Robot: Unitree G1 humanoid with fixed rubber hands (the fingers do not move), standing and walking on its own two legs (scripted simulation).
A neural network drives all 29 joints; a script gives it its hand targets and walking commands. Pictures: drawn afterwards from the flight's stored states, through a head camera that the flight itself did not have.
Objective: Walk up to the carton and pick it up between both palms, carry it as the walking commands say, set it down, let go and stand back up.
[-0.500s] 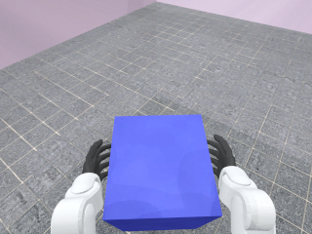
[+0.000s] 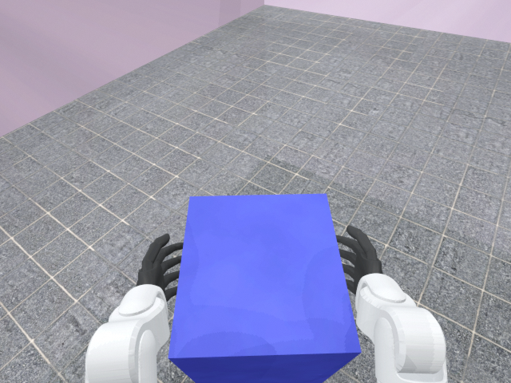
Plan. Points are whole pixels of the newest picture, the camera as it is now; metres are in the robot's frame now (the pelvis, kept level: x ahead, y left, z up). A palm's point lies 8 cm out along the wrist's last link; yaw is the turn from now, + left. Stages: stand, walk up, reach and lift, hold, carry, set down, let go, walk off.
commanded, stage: carry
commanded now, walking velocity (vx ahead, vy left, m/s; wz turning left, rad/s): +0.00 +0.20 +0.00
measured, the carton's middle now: (259, 296) +0.26 +0.00 +0.02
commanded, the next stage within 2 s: none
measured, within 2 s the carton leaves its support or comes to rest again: neither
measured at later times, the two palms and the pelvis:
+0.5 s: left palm (46, 303) +0.23 +0.29 +0.09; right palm (260, 295) +0.23 +0.00 +0.08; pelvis -0.01 +0.14 -0.01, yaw +0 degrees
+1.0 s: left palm out of the picture +0.23 +0.36 +0.09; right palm (201, 323) +0.19 +0.07 +0.10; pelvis -0.03 +0.24 +0.00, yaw -9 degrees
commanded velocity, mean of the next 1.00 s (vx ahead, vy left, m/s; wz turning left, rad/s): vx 0.00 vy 0.04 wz -0.24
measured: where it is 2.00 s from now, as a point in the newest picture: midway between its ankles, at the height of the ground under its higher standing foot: outside the picture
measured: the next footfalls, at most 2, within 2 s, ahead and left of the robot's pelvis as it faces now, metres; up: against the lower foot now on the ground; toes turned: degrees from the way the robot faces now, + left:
left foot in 0.18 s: +0.04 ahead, +0.22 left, +0.00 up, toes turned +6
right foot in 0.48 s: +0.01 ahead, +0.06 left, +0.00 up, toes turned -10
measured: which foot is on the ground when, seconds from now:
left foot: up 0.00-0.16, down 0.18-0.48, up 0.50-0.74, down 0.76-1.00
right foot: down 0.00-0.18, up 0.20-0.46, down 0.48-0.76, up 0.78-1.00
